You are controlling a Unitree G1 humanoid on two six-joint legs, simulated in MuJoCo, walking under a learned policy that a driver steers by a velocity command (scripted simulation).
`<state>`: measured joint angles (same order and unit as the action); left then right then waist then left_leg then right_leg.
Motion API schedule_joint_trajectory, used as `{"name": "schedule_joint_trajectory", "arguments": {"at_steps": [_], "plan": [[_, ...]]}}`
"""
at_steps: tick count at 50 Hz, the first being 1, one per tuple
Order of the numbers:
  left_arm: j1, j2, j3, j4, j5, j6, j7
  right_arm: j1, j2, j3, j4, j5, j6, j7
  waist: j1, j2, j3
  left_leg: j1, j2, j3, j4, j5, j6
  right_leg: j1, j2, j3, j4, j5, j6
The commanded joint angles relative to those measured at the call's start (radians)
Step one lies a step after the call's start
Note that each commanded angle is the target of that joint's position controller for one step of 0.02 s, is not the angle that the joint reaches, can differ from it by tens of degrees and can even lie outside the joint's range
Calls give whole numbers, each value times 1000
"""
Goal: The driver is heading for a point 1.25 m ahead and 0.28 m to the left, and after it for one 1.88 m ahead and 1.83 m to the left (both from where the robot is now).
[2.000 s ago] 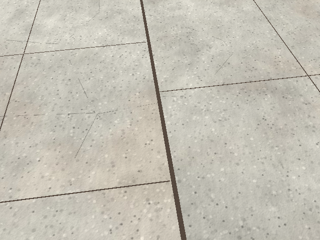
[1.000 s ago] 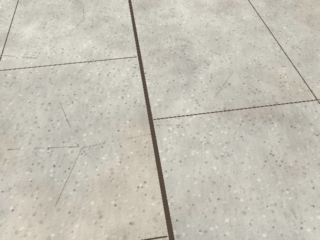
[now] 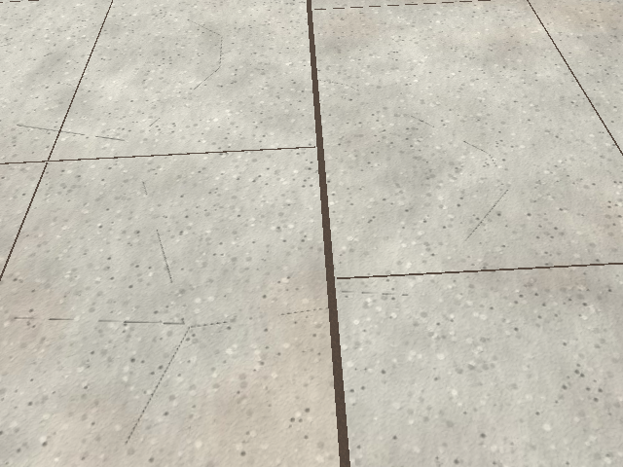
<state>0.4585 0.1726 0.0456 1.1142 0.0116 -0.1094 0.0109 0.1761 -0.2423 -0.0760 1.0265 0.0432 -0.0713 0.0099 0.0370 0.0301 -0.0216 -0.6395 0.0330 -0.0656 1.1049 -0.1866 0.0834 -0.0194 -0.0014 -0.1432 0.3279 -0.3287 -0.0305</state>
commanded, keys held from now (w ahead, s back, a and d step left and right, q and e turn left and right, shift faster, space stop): w+q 0.54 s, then w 0.46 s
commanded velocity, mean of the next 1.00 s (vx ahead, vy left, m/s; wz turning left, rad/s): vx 0.48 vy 0.00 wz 0.39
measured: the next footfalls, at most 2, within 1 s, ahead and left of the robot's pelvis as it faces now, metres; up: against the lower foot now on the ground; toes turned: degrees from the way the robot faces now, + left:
left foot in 0.26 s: +0.30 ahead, +0.13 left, +0.00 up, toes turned +12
right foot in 0.76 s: +0.63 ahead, +0.03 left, +0.00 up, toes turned +23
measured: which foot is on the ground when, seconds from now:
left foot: up 0.00-0.24, down 0.26-0.78, up 0.80-1.00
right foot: down 0.00-0.24, up 0.26-0.74, down 0.76-1.00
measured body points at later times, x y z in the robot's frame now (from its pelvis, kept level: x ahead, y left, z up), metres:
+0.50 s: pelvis +0.27 +0.07 +0.00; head +0.29 +0.08 +0.45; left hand +0.36 +0.37 -0.10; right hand +0.41 -0.17 -0.13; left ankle +0.27 +0.12 -0.74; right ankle +0.39 -0.10 -0.66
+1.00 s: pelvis +0.56 +0.09 +0.01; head +0.59 +0.10 +0.45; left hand +0.50 +0.36 -0.12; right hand +0.79 -0.09 -0.11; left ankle +0.56 +0.27 -0.67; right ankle +0.60 +0.01 -0.74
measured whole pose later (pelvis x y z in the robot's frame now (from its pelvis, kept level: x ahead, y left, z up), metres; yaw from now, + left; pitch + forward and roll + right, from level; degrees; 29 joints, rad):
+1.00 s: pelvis +0.56 +0.09 +0.01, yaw +24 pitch +2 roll -1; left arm 0.34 0.24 0.05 0.85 0.00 -0.11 -0.02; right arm 0.21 -0.28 -0.06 0.78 0.01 -0.07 0.00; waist 0.04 0.04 0.00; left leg -0.64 0.09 -0.05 1.01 -0.22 0.03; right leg -0.18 0.06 -0.04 0.31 -0.16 -0.06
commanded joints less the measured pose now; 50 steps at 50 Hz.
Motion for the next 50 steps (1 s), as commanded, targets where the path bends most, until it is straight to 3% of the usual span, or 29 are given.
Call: {"name": "schedule_joint_trajectory", "arguments": {"at_steps": [1,3,6,8,10,12,13,14,15,16,17,18,19,21,25,29,33,35,36,37,38,39,40,41,42,43,44,46,50], "plan": [[11,111,9,-44,14,-6,14,-115,7,7,-89,-8,7,16,-4,-100,147,-196,31,3,-112,124,-22,3,-234,103,-184,414,-81],[4,138,12,-59,13,-5,26,-209,26,21,-140,-12,8,25,11,-95,172,-131,25,68,-266,201,-26,-53,-221,34,-217,413,-71],[50,165,19,-57,-3,-3,34,-301,23,32,-196,-14,8,46,30,-97,186,-79,16,133,-383,211,-4,-8,-249,-25,-212,490,-67],[48,180,24,-62,-11,2,34,-323,6,28,-225,-11,6,58,11,-107,175,-34,-10,173,-438,165,28,59,-266,-65,-144,712,-61],[27,212,33,-78,-17,10,41,-275,-34,9,-237,-13,6,66,-45,-160,107,82,-70,228,-435,82,67,121,-283,-92,4,1102,-51],[-25,251,43,-106,-19,23,41,-31,-128,-38,-193,-12,15,64,-178,-199,-32,389,-130,229,-484,63,121,79,-280,-90,327,1264,-37],[-57,256,44,-127,-20,17,35,120,-191,-73,-161,-11,26,47,-261,-169,-101,667,-97,122,-550,85,160,-114,-240,-84,585,1063,-4],[3,117,11,-154,26,-5,14,165,-252,-81,-140,-6,37,24,-168,130,-200,976,143,-273,-505,105,254,-485,-86,-47,974,-69,26],[8,87,-6,-222,-34,-52,-6,195,-264,-69,-170,-35,24,26,-136,176,-385,1120,324,-814,-762,-178,420,-702,46,198,1213,-272,31],[-153,169,18,-256,-73,-81,-11,186,-192,-55,-156,-40,11,24,-180,71,-247,1032,280,-714,-849,-186,340,-813,-12,268,1221,-173,-2],[-204,184,21,-285,-73,-86,-5,97,-143,-41,-172,-29,-5,25,-133,4,-119,865,241,-563,-857,-104,294,-823,-57,253,1135,-70,-16],[-197,191,29,-270,-50,-79,8,0,-114,-29,-202,-27,-17,32,-70,-95,-57,683,198,-456,-869,9,263,-742,-97,248,1064,-18,-8],[-162,198,40,-271,-31,-63,14,-56,-102,-23,-223,-34,-23,32,-22,-100,-41,552,163,-381,-879,81,251,-654,-126,258,1000,9,5],[-144,188,48,-291,-17,-32,15,-65,-101,-17,-230,-32,-22,22,19,-58,-6,406,123,-299,-906,127,242,-581,-154,245,901,12,31],[-318,164,39,-373,12,-11,26,34,-159,-30,-229,-30,-19,-11,-24,-8,39,291,62,-195,-917,205,217,-594,-128,189,615,209,86],[-467,130,18,-415,-3,-19,9,125,-155,-30,-223,-19,-7,-20,-101,33,29,336,25,-157,-869,145,153,-524,-52,163,284,443,80],[-537,166,18,-450,-15,-38,-22,207,-139,-20,-199,-20,0,-21,-134,57,21,500,102,-240,-775,134,143,-539,-38,176,185,404,44],[-521,192,25,-459,-16,-48,-32,212,-155,-23,-202,-28,7,-24,-112,82,16,571,138,-283,-723,201,127,-511,-24,168,153,299,11],[-469,204,31,-450,-16,-52,-33,199,-161,-24,-207,-30,10,-24,-76,99,1,586,133,-282,-680,297,114,-441,-8,150,123,275,-13],[-356,237,47,-421,-9,-56,-29,181,-146,-18,-216,-32,9,-22,-19,92,-65,574,86,-249,-564,437,91,-280,-8,151,106,294,-52],[-177,292,62,-396,5,-58,-22,155,-115,-2,-242,-43,4,-18,63,32,-208,448,31,-185,-312,367,55,-9,-145,281,156,345,-127],[-23,370,91,-349,12,-43,-23,302,-52,16,-239,-16,-13,-14,46,-255,-367,72,-119,-67,62,-4,-28,388,-356,697,110,157,-296],[-5,291,72,-337,-13,-35,-31,297,-98,15,-232,-8,-24,-11,56,-301,-345,-101,-110,-117,183,-376,-31,416,-411,915,-10,-22,-303],[-73,225,52,-350,-24,-28,-27,190,-166,-2,-250,1,-26,-8,63,-185,-172,-186,-56,-122,247,-308,-25,289,-378,797,-23,-102,-251],[-146,207,42,-368,-18,-18,-25,113,-159,2,-270,-10,-25,-9,41,-88,-82,-172,-6,-72,225,-222,-24,140,-336,667,-46,-39,-220],[-195,191,34,-371,-11,-14,-29,75,-143,1,-282,-28,-24,-9,12,-55,-9,-147,28,-49,148,-165,-27,11,-294,583,-82,53,-213],[-221,173,26,-374,-3,-16,-33,82,-132,-4,-281,-35,-19,-10,-20,-70,11,-93,60,-44,92,-130,-28,-68,-258,517,-110,126,-199],[-223,174,26,-363,-6,-20,-38,119,-93,2,-272,-31,-7,-10,-46,-111,7,-30,76,-17,23,-104,-41,-139,-221,432,-151,221,-203],[-176,226,42,-336,-16,-15,-25,18,-67,15,-306,-43,-7,-12,-29,-91,20,-56,91,12,-206,66,-73,-139,-204,313,-189,374,-207]]}}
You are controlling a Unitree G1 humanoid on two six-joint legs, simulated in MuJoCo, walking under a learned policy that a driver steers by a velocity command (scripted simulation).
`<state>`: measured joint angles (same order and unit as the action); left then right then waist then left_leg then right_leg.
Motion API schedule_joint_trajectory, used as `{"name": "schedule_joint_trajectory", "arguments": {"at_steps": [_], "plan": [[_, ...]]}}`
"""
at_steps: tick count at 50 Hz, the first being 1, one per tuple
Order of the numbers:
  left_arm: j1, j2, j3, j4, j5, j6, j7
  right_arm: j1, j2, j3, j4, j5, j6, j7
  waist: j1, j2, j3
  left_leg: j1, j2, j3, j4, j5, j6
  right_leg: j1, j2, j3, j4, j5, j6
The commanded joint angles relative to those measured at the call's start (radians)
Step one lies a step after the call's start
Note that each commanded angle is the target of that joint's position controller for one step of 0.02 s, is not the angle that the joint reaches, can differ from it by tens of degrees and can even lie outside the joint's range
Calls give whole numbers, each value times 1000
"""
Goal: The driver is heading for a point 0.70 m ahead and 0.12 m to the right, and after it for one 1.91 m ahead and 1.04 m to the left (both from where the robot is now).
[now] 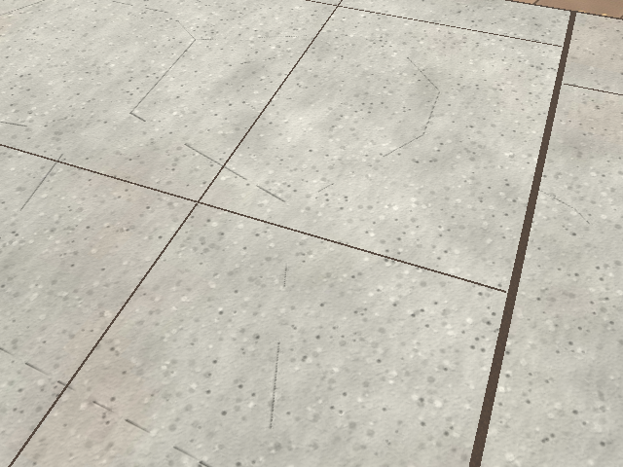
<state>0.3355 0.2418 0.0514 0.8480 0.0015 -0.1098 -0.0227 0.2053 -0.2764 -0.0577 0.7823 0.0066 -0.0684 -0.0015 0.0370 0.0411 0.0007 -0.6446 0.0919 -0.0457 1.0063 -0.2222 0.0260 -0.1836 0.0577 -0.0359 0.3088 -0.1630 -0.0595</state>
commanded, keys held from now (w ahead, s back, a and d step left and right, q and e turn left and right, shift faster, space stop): w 0.26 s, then w+e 0.64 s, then w+q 0.10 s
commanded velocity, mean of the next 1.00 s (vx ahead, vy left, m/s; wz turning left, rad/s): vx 0.50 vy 0.00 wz -0.26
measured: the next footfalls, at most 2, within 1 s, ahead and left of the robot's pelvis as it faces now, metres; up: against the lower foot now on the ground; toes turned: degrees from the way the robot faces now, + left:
left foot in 0.26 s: +0.31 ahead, +0.16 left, +0.00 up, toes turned +2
right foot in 0.82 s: +0.58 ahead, -0.12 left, +0.00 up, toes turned -18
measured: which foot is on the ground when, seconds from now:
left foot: up 0.00-0.24, down 0.26-0.84, up 0.86-1.00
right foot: down 0.00-0.28, up 0.30-0.80, down 0.82-1.00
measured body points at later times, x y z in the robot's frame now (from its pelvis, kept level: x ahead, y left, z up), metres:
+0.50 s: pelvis +0.27 +0.07 +0.00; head +0.29 +0.08 +0.45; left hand +0.40 +0.34 -0.12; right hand +0.33 -0.21 -0.11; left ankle +0.27 +0.15 -0.75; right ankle +0.30 -0.10 -0.66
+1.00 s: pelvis +0.54 -0.03 -0.01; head +0.57 -0.05 +0.44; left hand +0.73 +0.19 -0.11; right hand +0.57 -0.34 -0.12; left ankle +0.56 +0.14 -0.66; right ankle +0.55 -0.11 -0.75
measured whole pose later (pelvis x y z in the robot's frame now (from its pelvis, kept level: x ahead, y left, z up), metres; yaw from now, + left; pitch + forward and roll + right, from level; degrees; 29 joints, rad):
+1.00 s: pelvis +0.54 -0.03 -0.01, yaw -20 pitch +2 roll +0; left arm 0.25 0.27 0.07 0.71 0.00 -0.06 -0.03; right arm 0.18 -0.29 -0.06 0.79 0.01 -0.10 0.00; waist 0.01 0.02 0.04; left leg -0.54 0.11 -0.04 1.17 -0.33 0.00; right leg -0.30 0.10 -0.01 0.44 -0.17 -0.10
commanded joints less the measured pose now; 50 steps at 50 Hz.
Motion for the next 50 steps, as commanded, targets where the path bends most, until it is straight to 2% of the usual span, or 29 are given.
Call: {"name": "schedule_joint_trajectory", "arguments": {"at_steps": [1,4,9,11,12,13,14,15,16,17,18,19,20,23,27,31,35,38,39,40,41,42,43,44,45,46,47,48,50], "plan": [[-41,161,37,-64,-9,-10,11,-43,-26,0,-69,-6,-13,1,-19,-104,1,-36,26,1,-180,159,-18,25,-250,176,-173,218,-166],[11,176,40,-42,-19,0,17,-143,-17,6,-91,2,-20,11,20,-111,19,27,-8,32,-353,282,-21,32,-231,121,-168,198,-140],[75,192,44,-4,-27,22,20,-256,-42,3,-143,14,-31,35,40,-127,51,21,-34,34,-473,211,13,169,-302,154,-105,206,-125],[60,210,49,-1,-27,33,25,-220,-69,-7,-141,13,-38,41,3,-142,26,103,-56,50,-509,144,41,208,-316,156,-41,321,-105],[39,215,49,-4,-29,38,27,-140,-92,-20,-120,9,-40,39,-49,-140,-21,228,-84,78,-543,143,62,203,-291,125,54,474,-86],[38,192,39,-9,-24,41,30,11,-141,-45,-74,4,-39,31,-115,-120,-121,455,-83,75,-537,164,94,138,-240,81,234,544,-58],[39,137,14,-40,0,36,31,204,-224,-68,-45,-13,-37,18,-182,4,-279,778,130,-159,-505,208,170,-90,-173,37,564,266,-16],[164,29,-16,-49,-13,15,26,231,-274,-75,-30,-17,-29,22,-113,262,-381,1049,329,-601,-615,23,310,-472,-10,59,874,-399,33],[107,141,9,-34,-37,1,22,235,-179,-53,-35,-3,-27,22,-161,157,-332,1004,311,-626,-667,-104,286,-587,-58,173,990,-421,27],[20,180,22,-62,-51,-4,20,174,-141,-39,-38,2,-28,19,-151,107,-193,878,280,-463,-686,-68,239,-635,-101,160,996,-326,19],[-23,171,22,-68,-42,-1,24,103,-115,-30,-45,-3,-29,19,-117,37,-127,740,238,-352,-717,2,210,-593,-145,138,952,-236,23],[-41,161,27,-72,-29,8,27,48,-89,-24,-47,-10,-33,23,-86,34,-72,631,203,-275,-757,46,196,-558,-171,136,902,-176,29],[-19,149,30,-66,-29,25,27,15,-67,-18,-45,-18,-40,25,-52,54,-50,556,176,-207,-795,80,183,-502,-193,145,879,-134,32],[-4,103,27,-69,-32,58,28,3,-80,-28,-18,-21,-60,24,-20,40,-12,471,166,-78,-864,201,188,-481,-202,153,841,-58,50],[-80,92,28,-101,-25,59,23,28,-103,-36,16,-25,-58,5,-32,10,18,509,146,64,-877,315,167,-553,-188,164,681,135,64],[-221,61,12,-152,-19,53,-2,65,-131,-40,35,-16,-47,-7,-88,-7,59,553,139,163,-883,318,137,-525,-173,75,458,270,47],[-328,56,5,-223,-22,53,-30,131,-157,-49,64,-1,-15,-12,-125,-11,94,718,191,196,-821,401,127,-590,-158,22,356,176,15],[-306,88,21,-255,-24,57,-46,108,-192,-58,56,7,9,-21,-80,36,46,772,202,240,-680,775,95,-474,-89,-57,332,28,-33],[-246,112,34,-250,-24,61,-46,100,-207,-62,51,9,16,-27,-40,60,0,775,198,252,-579,939,84,-381,-48,-85,337,-25,-55],[-124,154,58,-225,-27,63,-41,86,-216,-64,47,11,24,-31,32,62,-65,739,178,267,-410,1010,67,-216,-6,-97,302,-23,-85],[39,218,93,-187,-26,67,-25,75,-206,-58,37,12,21,-34,119,23,-149,585,136,282,-168,873,27,63,0,-42,232,49,-128],[103,335,120,-171,-24,73,-3,153,-85,-21,-8,-25,1,-24,66,-217,-247,166,12,266,207,128,-29,447,-254,386,236,68,-260],[100,332,107,-203,-21,59,-8,143,-65,-1,-37,-14,-46,-5,45,-244,-405,-73,-144,28,422,-385,-46,615,-413,880,53,-52,-407],[98,252,84,-198,-12,51,-13,10,-143,-23,-65,28,-72,9,98,-139,-326,-179,-83,-61,439,-310,-23,578,-380,765,7,-44,-336],[47,218,74,-197,-15,45,-12,-30,-134,-18,-83,36,-84,11,66,-106,-198,-193,-43,-47,365,-222,-5,432,-342,617,6,16,-296],[-32,173,59,-205,-16,44,-10,-6,-125,-17,-57,19,-82,5,9,-31,-126,-132,10,-31,274,-157,-7,271,-306,481,1,115,-255],[-90,129,44,-221,-6,43,-7,20,-135,-25,-38,7,-67,3,-27,-48,-90,-51,44,-25,209,-117,-13,149,-277,391,-19,210,-235],[-113,115,37,-228,3,40,-6,50,-133,-28,-25,7,-48,6,-51,-71,-81,12,60,-23,186,-93,-19,72,-259,350,-47,247,-228],[-108,136,41,-210,2,25,-5,80,-104,-24,-10,3,-20,4,-66,-83,-69,46,65,-2,139,-45,-41,-3,-249,270,-87,331,-229]]}}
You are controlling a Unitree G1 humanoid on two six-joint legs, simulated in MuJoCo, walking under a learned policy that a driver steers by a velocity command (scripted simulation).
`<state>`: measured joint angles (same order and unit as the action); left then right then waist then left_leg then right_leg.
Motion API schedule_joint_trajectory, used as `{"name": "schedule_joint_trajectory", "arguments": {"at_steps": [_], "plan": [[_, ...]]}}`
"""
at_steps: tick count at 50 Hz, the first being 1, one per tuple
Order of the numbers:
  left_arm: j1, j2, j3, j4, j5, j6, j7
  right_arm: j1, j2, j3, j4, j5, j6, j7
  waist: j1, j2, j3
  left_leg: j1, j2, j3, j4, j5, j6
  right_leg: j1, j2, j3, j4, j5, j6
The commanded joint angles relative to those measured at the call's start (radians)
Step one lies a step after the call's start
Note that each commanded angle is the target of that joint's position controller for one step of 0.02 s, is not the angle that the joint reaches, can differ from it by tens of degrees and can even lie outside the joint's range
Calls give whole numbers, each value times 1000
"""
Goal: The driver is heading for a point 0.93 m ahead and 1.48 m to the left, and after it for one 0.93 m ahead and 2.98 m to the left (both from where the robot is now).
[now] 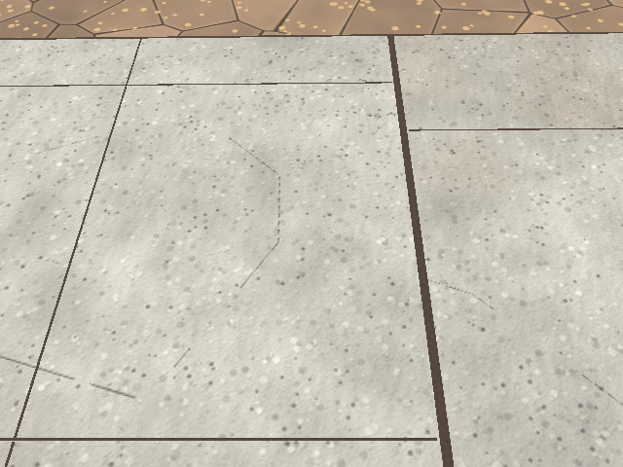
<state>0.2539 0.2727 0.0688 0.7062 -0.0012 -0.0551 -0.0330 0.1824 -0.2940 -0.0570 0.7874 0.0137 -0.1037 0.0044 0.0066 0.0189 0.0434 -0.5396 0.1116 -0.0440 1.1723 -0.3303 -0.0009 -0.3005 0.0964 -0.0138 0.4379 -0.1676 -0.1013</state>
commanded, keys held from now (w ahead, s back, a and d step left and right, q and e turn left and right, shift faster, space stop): w+q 1.00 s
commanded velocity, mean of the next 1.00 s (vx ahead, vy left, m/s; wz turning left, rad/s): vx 0.50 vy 0.00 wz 0.42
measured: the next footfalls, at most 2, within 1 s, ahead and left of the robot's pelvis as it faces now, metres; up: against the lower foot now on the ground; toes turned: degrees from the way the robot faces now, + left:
left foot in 0.38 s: +0.38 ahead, +0.18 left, +0.00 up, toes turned +10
right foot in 0.86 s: +0.69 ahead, +0.06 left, +0.00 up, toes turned +29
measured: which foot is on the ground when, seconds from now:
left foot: up 0.00-0.36, down 0.38-0.86, up 0.88-1.00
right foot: down 0.00-0.38, up 0.40-0.84, down 0.86-1.00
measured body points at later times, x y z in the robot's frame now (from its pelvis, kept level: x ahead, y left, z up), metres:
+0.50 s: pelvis +0.29 +0.09 -0.01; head +0.32 +0.11 +0.44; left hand +0.34 +0.38 -0.12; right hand +0.47 -0.15 -0.11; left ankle +0.34 +0.17 -0.74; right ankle +0.19 -0.07 -0.64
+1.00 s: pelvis +0.57 +0.12 +0.00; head +0.59 +0.12 +0.45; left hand +0.57 +0.43 -0.09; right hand +0.80 -0.07 -0.11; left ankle +0.44 +0.20 -0.64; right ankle +0.65 +0.04 -0.74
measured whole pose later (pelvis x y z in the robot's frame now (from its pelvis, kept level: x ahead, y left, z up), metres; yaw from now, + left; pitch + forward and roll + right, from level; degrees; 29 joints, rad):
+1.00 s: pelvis +0.57 +0.12 +0.00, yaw +30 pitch +2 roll -1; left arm 0.20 0.26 0.06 0.69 0.01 -0.10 -0.01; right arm 0.31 -0.31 -0.07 0.70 0.02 -0.02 0.00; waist 0.00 0.04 0.00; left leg -0.47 -0.01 -0.08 1.20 -0.38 0.01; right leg -0.31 0.02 -0.03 0.47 -0.19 -0.02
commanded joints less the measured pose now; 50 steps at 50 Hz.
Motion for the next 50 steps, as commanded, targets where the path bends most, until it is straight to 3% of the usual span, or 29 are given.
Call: {"name": "schedule_joint_trajectory", "arguments": {"at_steps": [1,4,8,13,16,17,18,19,20,21,22,23,24,25,27,29,33,37,40,41,42,43,44,45,46,47,48,50], "plan": [[-14,121,27,-56,6,-36,8,85,-76,-21,-21,-6,24,-5,-32,-64,-94,-78,49,-1,-61,107,-23,99,-285,211,-236,355,-183],[17,126,26,-26,9,-42,20,1,-61,-14,-42,-5,30,-7,-1,-71,-52,-148,52,-4,-219,284,-31,125,-266,118,-268,336,-145],[32,140,26,2,11,-45,26,-99,-40,-3,-65,6,18,13,50,-74,-13,-126,10,19,-458,481,-9,176,-265,29,-300,243,-97],[71,151,35,50,0,-26,33,-174,-41,-1,-118,11,14,45,78,-68,30,-207,-30,26,-575,393,36,373,-342,-9,-248,321,-78],[33,181,45,46,-7,-5,50,-122,-68,-14,-134,4,17,60,28,-105,-23,-107,-90,93,-587,233,85,433,-353,-50,-105,694,-40],[21,195,48,41,-8,3,57,-51,-96,-29,-124,2,22,58,-12,-120,-77,0,-130,125,-582,188,105,432,-341,-69,5,859,-23],[2,192,45,35,-9,11,64,88,-137,-53,-94,1,25,52,-91,-98,-153,199,-174,142,-628,227,136,371,-303,-110,200,908,9],[19,163,29,17,3,6,72,245,-215,-81,-70,0,30,37,-154,-2,-259,504,-60,-53,-636,280,200,151,-261,-127,499,648,49],[144,25,-16,-22,30,-23,49,265,-297,-95,-69,9,25,33,-50,259,-366,873,186,-607,-706,134,403,-311,-35,-55,867,-286,119],[64,97,-10,-16,2,-60,30,302,-210,-72,-78,12,23,33,-126,173,-452,963,208,-776,-830,0,410,-450,-34,130,975,-406,103],[-27,138,0,-50,-35,-82,18,262,-170,-61,-82,5,24,27,-139,124,-308,875,184,-634,-851,15,358,-533,-89,137,966,-326,83],[-71,132,-6,-64,-28,-93,19,196,-154,-55,-99,5,26,24,-106,18,-217,725,147,-527,-858,83,326,-513,-135,122,884,-245,74],[-95,136,0,-67,-1,-94,26,131,-130,-47,-116,2,30,22,-67,-32,-144,572,115,-448,-876,191,308,-459,-164,110,790,-203,82],[-80,143,8,-71,9,-84,28,94,-112,-38,-134,-10,31,18,-29,-9,-123,471,89,-400,-900,280,307,-385,-183,113,747,-178,90],[-40,128,9,-71,15,-61,32,64,-117,-39,-149,-7,33,12,7,21,-99,370,62,-344,-932,367,315,-337,-194,97,666,-169,118],[-58,104,1,-78,20,-45,39,73,-141,-46,-145,-4,31,1,10,19,-76,293,35,-277,-945,436,309,-324,-187,71,564,-108,150],[-199,64,-16,-107,17,-47,37,116,-157,-52,-127,9,43,-16,-47,50,-59,239,-41,-199,-923,361,242,-248,-136,55,260,174,176],[-292,86,-8,-133,-3,-63,21,180,-156,-53,-106,16,60,-21,-86,71,-62,316,-16,-286,-854,267,218,-202,-92,74,102,219,166],[-258,122,12,-130,-8,-77,13,171,-151,-54,-109,12,68,-23,-54,105,-67,393,14,-382,-767,249,194,-146,-85,92,42,110,126],[-197,131,21,-114,-8,-82,14,152,-140,-52,-116,11,71,-23,-17,114,-81,387,-1,-388,-722,268,177,-63,-83,78,3,109,103],[-106,158,36,-98,2,-87,21,140,-107,-41,-127,7,68,-20,31,105,-143,349,-44,-356,-613,303,146,98,-122,95,-7,114,67],[45,215,52,-89,19,-89,31,136,-49,-19,-150,-7,61,-16,94,-2,-275,227,-106,-267,-343,180,106,350,-294,255,11,74,-2],[130,291,71,-47,28,-74,26,281,-1,-2,-176,19,51,-16,32,-348,-384,-128,-234,-134,-28,-260,41,651,-514,719,-68,-113,-175],[120,201,55,-60,2,-68,23,276,-106,-19,-150,28,50,-18,56,-263,-324,-259,-146,-149,110,-243,24,623,-530,811,-113,-338,-168],[85,140,38,-69,0,-61,29,162,-159,-35,-160,21,56,-17,88,-157,-198,-288,-112,-131,148,-145,16,509,-480,645,-126,-330,-120],[39,126,29,-72,10,-54,31,104,-150,-36,-174,9,61,-18,74,-89,-126,-259,-82,-101,134,-73,10,388,-435,512,-140,-208,-91],[9,107,22,-64,13,-49,32,69,-137,-39,-188,1,61,-14,56,-86,-71,-242,-57,-98,91,-27,7,298,-395,421,-163,-104,-82],[-14,88,16,-52,16,-53,33,83,-99,-37,-192,15,70,-3,21,-133,-42,-175,-23,-77,38,12,7,202,-347,286,-214,-7,-67]]}}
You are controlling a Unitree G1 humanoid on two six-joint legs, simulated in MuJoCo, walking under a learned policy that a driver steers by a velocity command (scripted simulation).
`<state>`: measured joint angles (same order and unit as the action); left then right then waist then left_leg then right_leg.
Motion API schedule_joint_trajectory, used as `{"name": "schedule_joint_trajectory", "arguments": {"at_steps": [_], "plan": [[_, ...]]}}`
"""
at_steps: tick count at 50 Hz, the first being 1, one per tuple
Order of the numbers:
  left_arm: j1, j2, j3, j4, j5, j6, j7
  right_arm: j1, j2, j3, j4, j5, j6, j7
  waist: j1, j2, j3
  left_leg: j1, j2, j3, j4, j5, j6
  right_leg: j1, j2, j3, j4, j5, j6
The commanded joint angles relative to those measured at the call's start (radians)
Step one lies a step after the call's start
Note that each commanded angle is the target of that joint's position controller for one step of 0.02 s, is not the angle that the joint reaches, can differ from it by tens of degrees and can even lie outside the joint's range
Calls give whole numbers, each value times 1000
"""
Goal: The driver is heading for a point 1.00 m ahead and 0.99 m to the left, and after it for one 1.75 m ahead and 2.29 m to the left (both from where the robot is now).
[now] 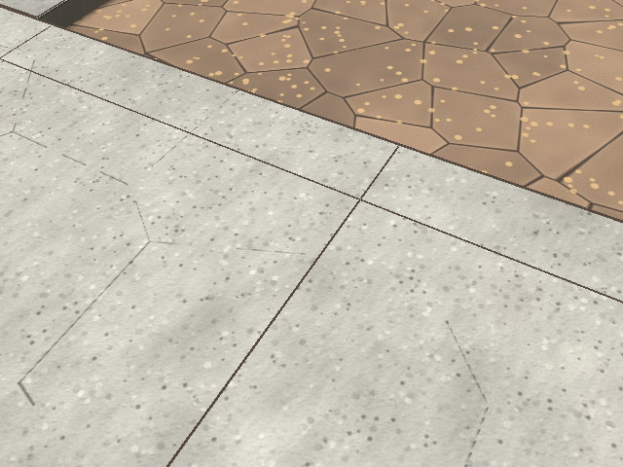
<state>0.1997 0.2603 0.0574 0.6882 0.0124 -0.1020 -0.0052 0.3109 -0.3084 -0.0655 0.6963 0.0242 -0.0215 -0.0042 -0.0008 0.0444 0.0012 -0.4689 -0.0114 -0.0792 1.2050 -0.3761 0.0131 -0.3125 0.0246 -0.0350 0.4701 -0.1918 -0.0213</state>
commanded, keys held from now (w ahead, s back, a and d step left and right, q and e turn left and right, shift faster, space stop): w+q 1.00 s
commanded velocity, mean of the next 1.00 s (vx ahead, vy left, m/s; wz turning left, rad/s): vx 0.50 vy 0.00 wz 0.60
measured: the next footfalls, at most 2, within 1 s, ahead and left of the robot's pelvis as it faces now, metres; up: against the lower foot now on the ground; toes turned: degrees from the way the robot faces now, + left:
left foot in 0.36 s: +0.33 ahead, +0.18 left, +0.00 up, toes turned +16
right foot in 0.86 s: +0.67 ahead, +0.09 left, +0.00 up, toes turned +34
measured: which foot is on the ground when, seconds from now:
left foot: up 0.00-0.34, down 0.36-0.86, up 0.88-1.00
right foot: down 0.00-0.36, up 0.38-0.84, down 0.86-1.00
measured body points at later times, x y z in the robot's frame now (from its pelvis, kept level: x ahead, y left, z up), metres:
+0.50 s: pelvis +0.26 +0.09 -0.01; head +0.29 +0.11 +0.44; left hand +0.28 +0.39 -0.12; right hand +0.49 -0.13 -0.09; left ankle +0.29 +0.17 -0.74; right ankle +0.21 -0.10 -0.64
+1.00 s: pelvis +0.54 +0.14 +0.00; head +0.56 +0.15 +0.45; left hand +0.51 +0.44 -0.09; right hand +0.78 -0.04 -0.11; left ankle +0.40 +0.21 -0.64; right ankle +0.63 +0.07 -0.74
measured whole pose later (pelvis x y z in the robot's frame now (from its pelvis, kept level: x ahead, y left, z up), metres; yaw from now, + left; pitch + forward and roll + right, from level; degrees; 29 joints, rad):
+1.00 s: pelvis +0.54 +0.14 +0.00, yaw +36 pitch +1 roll -1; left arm 0.18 0.26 0.05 0.72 0.01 -0.10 -0.01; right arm 0.32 -0.31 -0.07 0.70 0.03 -0.02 -0.01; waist -0.01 0.04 0.02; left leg -0.46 -0.01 -0.09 1.20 -0.38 0.01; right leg -0.31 0.02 -0.04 0.47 -0.19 -0.02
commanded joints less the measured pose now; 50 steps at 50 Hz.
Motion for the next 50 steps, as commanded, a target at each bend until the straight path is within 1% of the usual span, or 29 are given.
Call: {"name": "schedule_joint_trajectory", "arguments": {"at_steps": [1,5,10,14,16,17,18,19,20,21,22,23,24,25,27,29,31,34,36,39,41,42,43,44,45,46,47,48,50], "plan": [[41,103,29,-23,-3,-10,4,-45,-64,-25,-103,6,-7,8,23,-164,3,-241,106,-29,-16,63,-11,198,-273,266,-264,53,-155],[52,155,47,18,-4,-14,6,-109,-36,-14,-124,-4,1,13,24,-124,15,-288,126,-19,-158,176,-33,217,-295,140,-303,204,-178],[74,187,53,57,-13,3,14,-248,-14,-2,-146,-2,-14,42,73,-108,44,-221,107,54,-432,391,-13,255,-268,-29,-300,259,-133],[109,224,64,87,-34,22,13,-319,-27,-7,-183,3,-13,63,79,-116,73,-186,80,108,-546,311,33,352,-305,-86,-257,369,-106],[102,255,74,88,-44,34,19,-272,-62,-26,-184,-5,-8,65,33,-145,27,-73,19,164,-568,204,76,389,-307,-128,-128,700,-86],[95,266,77,87,-48,42,23,-177,-94,-46,-164,-6,-4,62,-27,-148,-29,55,-24,190,-595,184,104,381,-294,-153,14,840,-72],[89,248,69,83,-49,46,27,-4,-146,-78,-117,-3,1,51,-118,-122,-116,307,-64,190,-654,251,143,282,-259,-182,229,830,-41],[116,182,43,61,-12,40,28,141,-231,-106,-86,3,11,28,-160,28,-207,618,94,-64,-658,278,209,3,-209,-182,557,382,5],[187,70,3,-3,8,10,14,85,-318,-105,-110,4,-5,31,-32,238,-325,863,318,-660,-799,42,398,-386,-3,-27,860,-420,50],[58,169,20,-12,-31,-20,1,115,-223,-81,-122,1,-19,38,-124,103,-355,865,330,-715,-898,-38,374,-490,-34,133,930,-383,35],[-9,191,25,-38,-56,-35,-4,82,-180,-66,-108,-5,-32,39,-116,76,-210,756,304,-575,-909,38,336,-547,-70,119,894,-284,17],[-13,177,20,-30,-38,-42,3,23,-157,-57,-111,-2,-37,38,-69,-9,-135,606,260,-465,-908,144,304,-496,-111,118,811,-202,13],[-7,181,26,-22,-12,-41,9,-41,-133,-49,-121,-8,-37,35,-28,-20,-88,477,225,-383,-917,255,285,-426,-135,117,731,-156,23],[13,186,31,-17,-6,-29,8,-78,-114,-40,-135,-20,-37,31,6,-1,-74,393,200,-339,-939,325,280,-361,-152,124,699,-125,30],[25,165,28,-13,1,-8,7,-92,-115,-40,-129,-20,-42,22,27,7,-60,303,182,-294,-967,422,293,-317,-149,107,631,-103,57],[-19,138,20,-26,8,4,9,-68,-131,-44,-109,-16,-44,8,21,-2,-34,242,155,-235,-977,469,287,-316,-132,90,531,-28,84],[-100,112,8,-46,8,5,7,-40,-142,-47,-90,-11,-40,-3,-8,6,-13,219,120,-194,-971,442,258,-308,-109,87,377,113,97],[-213,92,-3,-70,-4,-3,-6,6,-150,-49,-67,-3,-32,-11,-55,27,2,193,91,-184,-953,336,217,-225,-56,80,165,267,96],[-256,107,1,-85,-15,-10,-15,41,-155,-51,-48,2,-28,-12,-72,35,8,217,111,-230,-928,289,209,-194,-38,94,102,284,88],[-247,144,18,-91,-20,-20,-24,56,-142,-50,-34,4,-20,-16,-56,61,4,304,144,-322,-840,257,189,-162,-30,123,36,193,57],[-157,160,33,-71,-21,-27,-21,35,-130,-48,-37,2,-13,-16,-4,89,-15,314,131,-349,-763,296,164,-45,-22,101,-6,128,21],[-62,186,48,-53,-11,-32,-14,31,-94,-36,-44,-3,-14,-14,43,75,-79,283,81,-315,-646,336,132,116,-52,111,-21,128,-13],[87,240,62,-43,5,-34,-5,42,-34,-13,-63,-18,-17,-11,98,-39,-221,161,17,-230,-365,195,92,375,-223,273,-2,92,-76],[168,315,80,-5,14,-20,-10,186,10,2,-88,14,-26,-11,36,-384,-334,-196,-110,-102,-41,-229,23,670,-444,757,-107,-134,-247],[151,221,62,-18,-13,-16,-15,174,-98,-15,-61,23,-27,-15,58,-287,-270,-321,-24,-123,94,-196,6,635,-455,848,-161,-368,-238],[111,158,45,-27,-15,-9,-9,54,-151,-31,-71,15,-21,-14,88,-186,-143,-346,11,-103,121,-98,-1,516,-407,674,-175,-352,-190],[61,142,36,-31,-4,-2,-6,-5,-145,-33,-82,2,-16,-16,73,-121,-73,-312,43,-71,101,-27,-5,393,-361,536,-187,-221,-162],[33,123,30,-22,0,2,-5,-40,-131,-35,-95,-7,-16,-13,56,-118,-20,-290,69,-69,55,19,-7,303,-322,441,-207,-108,-155],[16,103,24,-9,2,-4,0,-26,-89,-33,-96,6,-7,-2,24,-163,3,-219,103,-48,-3,61,-4,216,-274,302,-255,1,-140]]}}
